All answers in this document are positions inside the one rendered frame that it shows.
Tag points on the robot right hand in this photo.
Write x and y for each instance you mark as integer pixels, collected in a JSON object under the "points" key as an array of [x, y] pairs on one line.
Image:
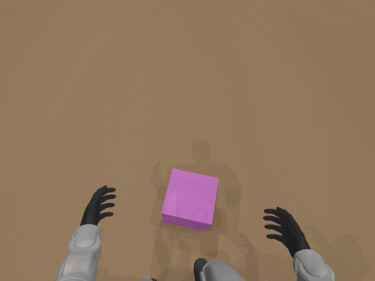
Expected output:
{"points": [[293, 238]]}

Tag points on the robot left hand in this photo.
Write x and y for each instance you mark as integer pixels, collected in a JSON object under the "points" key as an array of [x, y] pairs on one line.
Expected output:
{"points": [[92, 212]]}

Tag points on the left robot forearm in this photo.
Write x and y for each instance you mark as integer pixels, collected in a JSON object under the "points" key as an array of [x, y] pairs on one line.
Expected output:
{"points": [[84, 252]]}

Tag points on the right robot foot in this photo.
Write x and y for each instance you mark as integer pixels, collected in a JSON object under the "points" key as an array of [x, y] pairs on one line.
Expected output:
{"points": [[199, 263]]}

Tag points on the carton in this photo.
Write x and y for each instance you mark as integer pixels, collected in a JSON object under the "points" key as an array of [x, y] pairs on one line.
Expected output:
{"points": [[190, 200]]}

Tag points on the robot right shin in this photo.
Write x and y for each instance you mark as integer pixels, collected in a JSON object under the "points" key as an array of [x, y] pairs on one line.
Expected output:
{"points": [[209, 262]]}

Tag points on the right robot forearm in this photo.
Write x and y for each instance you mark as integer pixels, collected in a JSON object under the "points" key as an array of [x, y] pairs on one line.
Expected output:
{"points": [[309, 266]]}

